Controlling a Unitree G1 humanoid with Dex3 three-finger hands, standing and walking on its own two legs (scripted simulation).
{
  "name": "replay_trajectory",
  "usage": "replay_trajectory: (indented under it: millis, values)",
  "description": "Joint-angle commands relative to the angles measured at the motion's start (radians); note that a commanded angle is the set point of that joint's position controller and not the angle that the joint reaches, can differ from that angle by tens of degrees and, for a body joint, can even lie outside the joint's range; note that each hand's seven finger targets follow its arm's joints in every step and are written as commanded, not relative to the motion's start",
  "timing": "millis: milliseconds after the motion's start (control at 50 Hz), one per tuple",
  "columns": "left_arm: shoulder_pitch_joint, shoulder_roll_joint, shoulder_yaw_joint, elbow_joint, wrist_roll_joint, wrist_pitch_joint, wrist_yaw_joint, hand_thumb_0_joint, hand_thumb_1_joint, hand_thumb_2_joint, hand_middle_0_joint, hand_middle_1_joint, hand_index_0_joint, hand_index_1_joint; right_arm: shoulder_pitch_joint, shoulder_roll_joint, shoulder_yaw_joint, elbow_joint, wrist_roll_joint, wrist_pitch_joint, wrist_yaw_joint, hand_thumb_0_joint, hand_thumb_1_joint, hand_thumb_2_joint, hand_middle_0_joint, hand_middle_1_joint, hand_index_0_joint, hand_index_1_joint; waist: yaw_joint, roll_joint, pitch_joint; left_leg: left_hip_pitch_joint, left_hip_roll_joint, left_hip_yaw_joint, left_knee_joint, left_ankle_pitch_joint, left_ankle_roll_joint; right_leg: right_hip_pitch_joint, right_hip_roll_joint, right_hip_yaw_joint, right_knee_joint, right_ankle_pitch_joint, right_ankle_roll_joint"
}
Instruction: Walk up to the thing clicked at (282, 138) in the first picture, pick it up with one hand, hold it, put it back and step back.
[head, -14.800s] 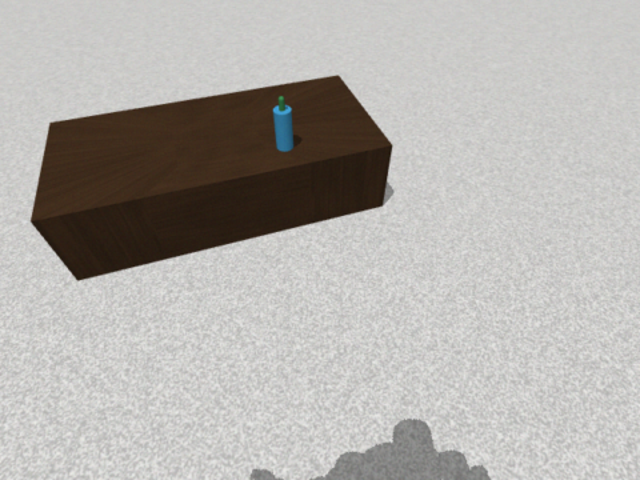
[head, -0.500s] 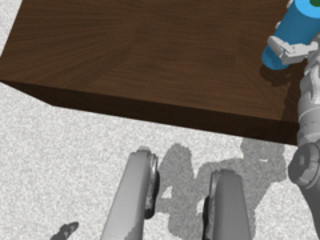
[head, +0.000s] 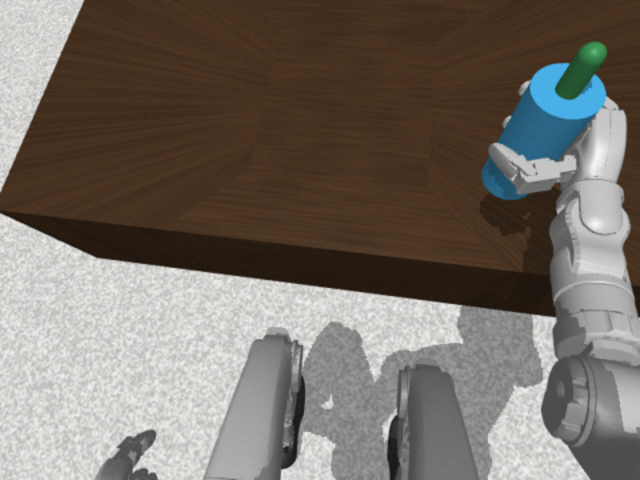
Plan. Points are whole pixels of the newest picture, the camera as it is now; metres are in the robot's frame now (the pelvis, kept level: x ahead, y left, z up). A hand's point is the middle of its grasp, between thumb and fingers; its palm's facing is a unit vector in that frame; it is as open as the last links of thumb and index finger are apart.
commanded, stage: lift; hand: right
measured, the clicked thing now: (542, 126) +0.51 -0.17 +0.04
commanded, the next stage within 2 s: hold in 1.40 s
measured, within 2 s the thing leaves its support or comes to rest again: neither
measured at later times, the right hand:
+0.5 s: hand (597, 152) +0.42 -0.17 +0.13, palm faces +0.11 +0.99 -0.03, open 9.4 cm
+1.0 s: hand (635, 144) +0.40 -0.16 +0.18, palm faces +0.09 +1.00 -0.02, open 9.4 cm
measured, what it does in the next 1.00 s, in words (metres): rises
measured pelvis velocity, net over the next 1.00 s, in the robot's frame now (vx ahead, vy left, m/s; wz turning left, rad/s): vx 0.04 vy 0.01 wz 0.00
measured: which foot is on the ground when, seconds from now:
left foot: down 0.00-1.00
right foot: down 0.00-1.00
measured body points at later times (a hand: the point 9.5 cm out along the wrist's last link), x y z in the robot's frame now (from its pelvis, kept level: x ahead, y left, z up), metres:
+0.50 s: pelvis +0.02 +0.01 +0.10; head +0.13 -0.01 +0.54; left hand +0.13 +0.27 -0.01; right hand +0.41 -0.22 +0.13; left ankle +0.09 +0.14 -0.53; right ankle +0.03 -0.12 -0.53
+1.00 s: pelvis +0.04 +0.01 +0.14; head +0.11 +0.00 +0.59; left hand +0.16 +0.26 +0.03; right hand +0.39 -0.22 +0.18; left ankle +0.09 +0.14 -0.53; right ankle +0.03 -0.12 -0.53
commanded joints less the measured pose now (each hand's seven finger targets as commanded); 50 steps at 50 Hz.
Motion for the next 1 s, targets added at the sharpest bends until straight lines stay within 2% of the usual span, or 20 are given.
replay_trajectory:
  millis: [0, 20, 80, 120, 180, 220, 240, 260, 280, 300, 320, 360, 400, 420, 440, 460, 560, 700, 820, 980]
  values:
    - [0.168, 0.184, 0.080, -0.049, -0.008, -0.037, 0.021, 0.000, 0.878, 0.905, -0.199, -0.290, -0.191, -0.298, -0.436, -0.192, -0.016, -0.379, 0.048, -0.120, 0.000, 0.000, -0.259, -1.326, 1.363, 1.467, 1.392, 1.467, 0.000, -0.093, -0.697, 0.609, -0.026, 0.009, -0.222, 0.274, 0.067, 0.395, 0.009, -0.025, -0.299, 0.340, -0.026]
    - [0.164, 0.183, 0.076, -0.043, -0.010, -0.038, 0.021, 0.000, 0.875, 0.907, -0.199, -0.289, -0.190, -0.298, -0.421, -0.206, -0.023, -0.376, 0.046, -0.118, -0.003, 0.000, -0.245, -1.322, 1.354, 1.462, 1.384, 1.462, -0.013, -0.113, -0.686, 0.612, -0.026, 0.012, -0.226, 0.286, 0.068, 0.431, 0.008, -0.024, -0.312, 0.370, -0.021]
    - [0.146, 0.173, 0.079, -0.052, -0.013, -0.045, 0.019, 0.000, 0.872, 0.909, -0.200, -0.290, -0.190, -0.300, -0.331, -0.144, 0.017, -0.382, 0.051, -0.114, -0.006, 0.000, -0.227, -1.311, 1.339, 1.449, 1.370, 1.450, -0.019, -0.086, -0.643, 0.664, -0.029, 0.018, -0.267, 0.293, 0.067, 0.465, 0.009, -0.018, -0.358, 0.379, -0.022]
    - [0.133, 0.164, 0.074, -0.059, -0.013, -0.047, 0.020, 0.000, 0.872, 0.908, -0.200, -0.289, -0.190, -0.298, -0.286, -0.183, -0.017, -0.421, 0.052, -0.118, -0.014, 0.000, -0.216, -1.310, 1.333, 1.448, 1.365, 1.448, -0.048, -0.099, -0.630, 0.707, -0.031, 0.014, -0.295, 0.293, 0.067, 0.492, 0.008, -0.023, -0.391, 0.384, -0.020]
    - [0.115, 0.154, 0.075, -0.063, -0.018, -0.057, 0.022, 0.000, 0.870, 0.909, -0.200, -0.289, -0.190, -0.299, -0.221, -0.102, 0.030, -0.483, 0.068, -0.119, -0.019, 0.000, -0.195, -1.295, 1.306, 1.427, 1.340, 1.427, -0.049, -0.080, -0.598, 0.738, -0.036, 0.019, -0.342, 0.300, 0.064, 0.556, 0.006, -0.020, -0.442, 0.397, -0.020]
    - [0.114, 0.149, 0.072, -0.058, -0.016, -0.062, 0.026, 0.000, 0.865, 0.913, -0.201, -0.290, -0.188, -0.302, -0.219, -0.117, 0.030, -0.514, 0.067, -0.122, -0.026, 0.000, -0.193, -1.294, 1.296, 1.422, 1.331, 1.422, -0.050, -0.097, -0.576, 0.765, -0.037, 0.018, -0.374, 0.300, 0.063, 0.599, 0.006, -0.020, -0.472, 0.398, -0.018]
    - [0.099, 0.147, 0.072, -0.066, -0.021, -0.067, 0.027, 0.000, 0.866, 0.913, -0.200, -0.289, -0.188, -0.301, -0.175, -0.091, 0.057, -0.522, 0.066, -0.117, -0.029, 0.000, -0.203, -1.292, 1.297, 1.420, 1.331, 1.419, -0.054, -0.081, -0.547, 0.775, -0.039, 0.021, -0.399, 0.283, 0.061, 0.619, 0.004, -0.020, -0.495, 0.375, -0.019]
    - [0.100, 0.146, 0.073, -0.057, -0.021, -0.071, 0.029, 0.000, 0.865, 0.914, -0.203, -0.292, -0.190, -0.305, -0.195, -0.083, 0.062, -0.532, 0.066, -0.119, -0.031, 0.000, -0.194, -1.293, 1.287, 1.416, 1.324, 1.416, -0.037, -0.080, -0.523, 0.757, -0.040, 0.024, -0.409, 0.267, 0.061, 0.636, 0.001, -0.008, -0.514, 0.362, -0.017]
    - [0.102, 0.148, 0.075, -0.048, -0.019, -0.075, 0.031, 0.000, 0.857, 0.919, -0.204, -0.292, -0.188, -0.309, -0.155, -0.080, 0.056, -0.499, 0.067, -0.117, -0.033, 0.000, -0.172, -1.294, 1.278, 1.415, 1.317, 1.415, -0.045, -0.081, -0.497, 0.763, -0.041, 0.024, -0.421, 0.273, 0.061, 0.650, 0.001, -0.008, -0.526, 0.372, -0.016]
    - [0.087, 0.142, 0.071, -0.050, -0.021, -0.080, 0.030, 0.000, 0.859, 0.919, -0.204, -0.292, -0.188, -0.308, -0.136, -0.048, 0.089, -0.522, 0.073, -0.121, -0.029, 0.000, -0.185, -1.293, 1.279, 1.413, 1.317, 1.413, -0.041, -0.075, -0.463, 0.772, -0.042, 0.026, -0.442, 0.258, 0.060, 0.652, -0.001, -0.007, -0.548, 0.346, -0.018]
    - [0.087, 0.139, 0.069, -0.050, -0.022, -0.084, 0.032, 0.000, 0.859, 0.917, -0.204, -0.293, -0.189, -0.308, -0.181, -0.059, 0.086, -0.546, 0.073, -0.127, -0.031, 0.000, -0.158, -1.300, 1.270, 1.418, 1.313, 1.418, -0.038, -0.068, -0.452, 0.780, -0.042, 0.025, -0.459, 0.236, 0.059, 0.659, -0.002, -0.005, -0.565, 0.315, -0.019]
    - [0.072, 0.139, 0.069, -0.046, -0.023, -0.093, 0.034, 0.000, 0.857, 0.920, -0.204, -0.293, -0.188, -0.309, -0.105, -0.058, 0.084, -0.527, 0.078, -0.126, -0.031, 0.000, -0.193, -1.306, 1.288, 1.426, 1.328, 1.426, -0.061, -0.062, -0.416, 0.814, -0.042, 0.022, -0.490, 0.233, 0.058, 0.673, -0.001, -0.012, -0.594, 0.312, -0.018]
    - [0.074, 0.138, 0.072, -0.044, -0.022, -0.101, 0.033, 0.000, 0.860, 0.915, -0.202, -0.292, -0.188, -0.306, -0.096, -0.027, 0.111, -0.528, 0.082, -0.130, -0.024, 0.000, -0.168, -1.306, 1.276, 1.425, 1.319, 1.425, -0.051, -0.042, -0.413, 0.850, -0.042, 0.022, -0.517, 0.227, 0.056, 0.687, -0.001, -0.014, -0.615, 0.301, -0.022]
    - [0.054, 0.130, 0.065, -0.051, -0.024, -0.106, 0.032, 0.000, 0.860, 0.915, -0.202, -0.292, -0.188, -0.306, -0.091, -0.046, 0.107, -0.549, 0.082, -0.133, -0.024, 0.000, -0.204, -1.290, 1.273, 1.406, 1.311, 1.406, -0.065, -0.056, -0.390, 0.877, -0.041, 0.020, -0.538, 0.207, 0.054, 0.686, 0.004, -0.021, -0.634, 0.277, -0.021]
    - [0.062, 0.134, 0.071, -0.042, -0.023, -0.110, 0.032, 0.000, 0.861, 0.915, -0.201, -0.291, -0.186, -0.305, -0.045, -0.008, 0.120, -0.497, 0.085, -0.130, -0.020, 0.000, -0.180, -1.293, 1.271, 1.411, 1.312, 1.411, -0.052, -0.024, -0.391, 0.884, -0.041, 0.020, -0.543, 0.220, 0.052, 0.693, 0.001, -0.020, -0.630, 0.291, -0.024]
    - [0.053, 0.137, 0.069, -0.046, -0.024, -0.114, 0.034, 0.000, 0.865, 0.911, -0.200, -0.291, -0.189, -0.303, -0.030, -0.013, 0.120, -0.524, 0.088, -0.133, -0.019, 0.000, -0.201, -1.295, 1.283, 1.416, 1.321, 1.416, -0.072, -0.032, -0.386, 0.904, -0.041, 0.019, -0.552, 0.233, 0.052, 0.706, 0.003, -0.023, -0.642, 0.306, -0.021]
    - [0.048, 0.128, 0.065, -0.043, -0.020, -0.119, 0.035, 0.000, 0.870, 0.907, -0.199, -0.291, -0.189, -0.301, 0.019, -0.045, 0.087, -0.568, 0.097, -0.153, -0.014, 0.000, -0.207, -1.314, 1.308, 1.443, 1.347, 1.443, -0.092, -0.056, -0.400, 0.978, -0.043, 0.018, -0.579, 0.315, 0.049, 0.778, 0.005, -0.034, -0.669, 0.400, -0.018]
    - [0.016, 0.104, 0.050, -0.052, -0.024, -0.128, 0.039, 0.000, 0.881, 0.898, -0.198, -0.292, -0.193, -0.297, 0.051, -0.019, 0.110, -0.639, 0.107, -0.170, -0.021, 0.000, -0.254, -1.304, 1.313, 1.433, 1.347, 1.433, -0.091, -0.042, -0.350, 1.027, -0.047, 0.018, -0.643, 0.295, 0.046, 0.835, 0.004, -0.036, -0.735, 0.370, -0.018]
    - [0.018, 0.095, 0.044, -0.050, -0.027, -0.127, 0.044, 0.000, 0.891, 0.889, -0.194, -0.291, -0.195, -0.290, 0.128, 0.010, 0.135, -0.624, 0.107, -0.162, -0.008, 0.000, -0.245, -1.313, 1.320, 1.446, 1.356, 1.446, -0.090, -0.032, -0.321, 1.080, -0.046, 0.017, -0.679, 0.357, 0.043, 0.871, 0.004, -0.043, -0.761, 0.435, -0.016]
    - [0.016, 0.094, 0.045, -0.050, -0.030, -0.122, 0.044, 0.000, 0.896, 0.882, -0.194, -0.291, -0.198, -0.287, 0.180, -0.009, 0.102, -0.652, 0.121, -0.157, 0.007, 0.000, -0.233, -1.315, 1.322, 1.451, 1.359, 1.451, -0.109, -0.024, -0.304, 1.128, -0.046, 0.021, -0.712, 0.396, 0.045, 0.926, -0.001, -0.039, -0.802, 0.494, -0.013]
